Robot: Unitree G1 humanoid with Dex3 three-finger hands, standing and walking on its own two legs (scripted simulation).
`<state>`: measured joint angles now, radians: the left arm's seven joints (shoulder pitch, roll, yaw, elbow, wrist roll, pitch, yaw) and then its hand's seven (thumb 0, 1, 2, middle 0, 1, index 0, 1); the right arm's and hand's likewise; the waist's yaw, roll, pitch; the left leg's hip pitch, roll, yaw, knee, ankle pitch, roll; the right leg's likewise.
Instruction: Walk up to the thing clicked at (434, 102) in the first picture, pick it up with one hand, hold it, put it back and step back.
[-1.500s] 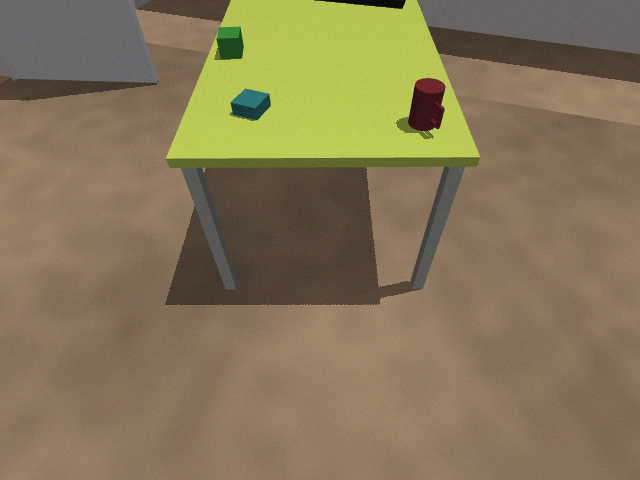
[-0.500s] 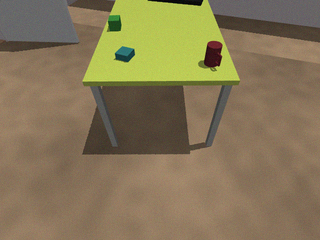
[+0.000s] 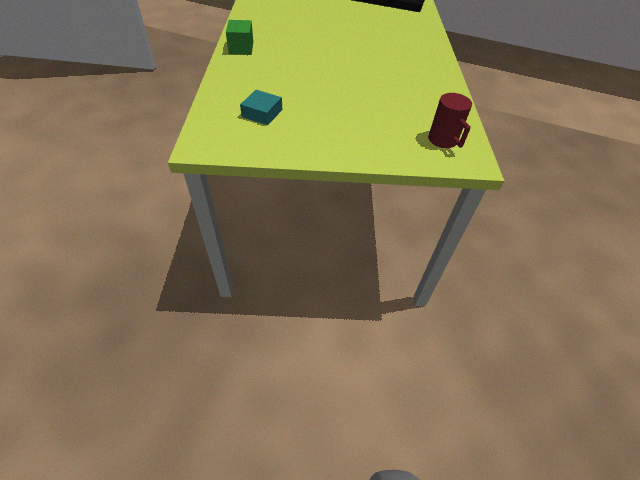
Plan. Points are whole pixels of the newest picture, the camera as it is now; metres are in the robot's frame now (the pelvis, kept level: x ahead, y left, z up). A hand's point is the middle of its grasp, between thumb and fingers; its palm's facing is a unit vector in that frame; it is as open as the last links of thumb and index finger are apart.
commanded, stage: walk up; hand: right
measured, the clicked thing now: (452, 125) +0.89 -0.31 -0.08
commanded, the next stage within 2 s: none
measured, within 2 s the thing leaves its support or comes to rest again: neither
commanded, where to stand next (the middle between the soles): +0.45 -0.07 m, yaw -1 degrees
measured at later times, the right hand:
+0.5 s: hand (528, 430) +0.21 -0.30 -0.15, palm faces -0.03 +0.93 -0.36, open 7.4 cm
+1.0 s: hand (529, 354) +0.32 -0.33 -0.13, palm faces +0.01 +0.89 -0.45, open 7.4 cm
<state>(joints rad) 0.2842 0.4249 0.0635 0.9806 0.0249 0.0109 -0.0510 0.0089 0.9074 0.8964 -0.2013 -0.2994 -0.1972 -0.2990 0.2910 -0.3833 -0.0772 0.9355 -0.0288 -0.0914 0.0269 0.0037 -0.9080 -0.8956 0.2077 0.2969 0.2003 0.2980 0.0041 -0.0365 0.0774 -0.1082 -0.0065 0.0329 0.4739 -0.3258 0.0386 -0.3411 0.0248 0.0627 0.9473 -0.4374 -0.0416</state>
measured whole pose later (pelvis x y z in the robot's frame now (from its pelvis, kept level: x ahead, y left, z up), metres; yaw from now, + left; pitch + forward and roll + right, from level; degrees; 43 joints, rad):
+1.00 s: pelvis +0.33 -0.04 -0.01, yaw -4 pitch -3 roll +0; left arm 0.26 0.44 0.08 0.85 0.02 0.01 -0.10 0.01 0.91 0.90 -0.20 -0.30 -0.20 -0.30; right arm 0.42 -0.43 -0.04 0.82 -0.02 -0.10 0.02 0.00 -0.90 -0.90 0.21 0.30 0.20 0.30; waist -0.03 -0.05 0.09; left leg -0.16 0.08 0.09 0.55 -0.33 -0.03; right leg -0.46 -0.10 0.01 0.71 -0.26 -0.02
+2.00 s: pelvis +0.41 -0.07 +0.00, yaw +0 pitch -3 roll -1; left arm 0.07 0.36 0.00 1.13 0.00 -0.01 -0.02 0.01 0.91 0.90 -0.20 -0.30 -0.20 -0.30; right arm 0.06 -0.36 0.00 1.14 0.00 -0.01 0.02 0.00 -0.91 -0.90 0.21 0.30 0.20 0.30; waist 0.01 0.01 0.06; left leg -0.21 0.02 0.01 0.40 -0.14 0.00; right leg -0.14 -0.03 -0.05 0.39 -0.20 0.02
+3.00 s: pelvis +0.43 -0.07 +0.01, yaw -1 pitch -2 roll +0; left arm 0.11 0.35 0.00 1.14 0.01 -0.01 -0.01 0.00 0.91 0.90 -0.20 -0.30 -0.20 -0.30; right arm 0.08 -0.35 0.00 1.15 -0.01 -0.01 0.01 0.00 -0.91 -0.90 0.21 0.30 0.20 0.30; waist 0.00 0.00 0.05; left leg -0.15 0.01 0.02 0.33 -0.14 0.00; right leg -0.07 -0.04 -0.04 0.31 -0.19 0.03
